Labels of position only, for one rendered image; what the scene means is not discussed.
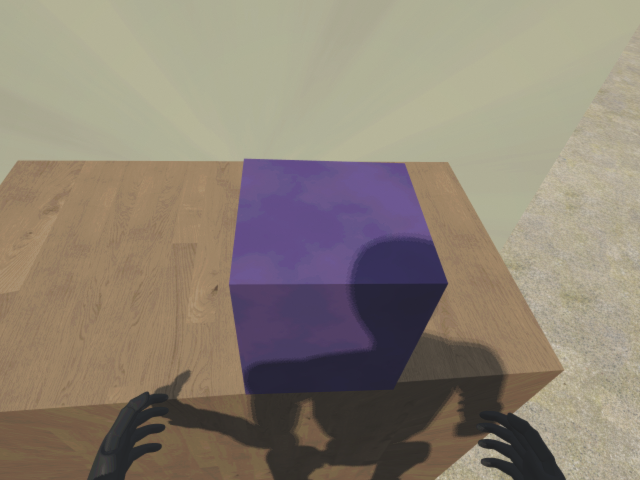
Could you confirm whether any pedestal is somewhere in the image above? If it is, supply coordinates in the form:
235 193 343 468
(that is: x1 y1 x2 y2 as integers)
0 160 564 480

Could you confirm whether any left robot hand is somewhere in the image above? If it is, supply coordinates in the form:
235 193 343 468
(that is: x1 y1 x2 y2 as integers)
87 391 169 480

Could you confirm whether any right robot hand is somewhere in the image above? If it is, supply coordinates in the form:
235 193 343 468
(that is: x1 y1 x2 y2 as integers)
476 411 566 480

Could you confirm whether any carton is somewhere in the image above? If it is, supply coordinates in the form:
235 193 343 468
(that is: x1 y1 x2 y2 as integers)
229 159 448 394

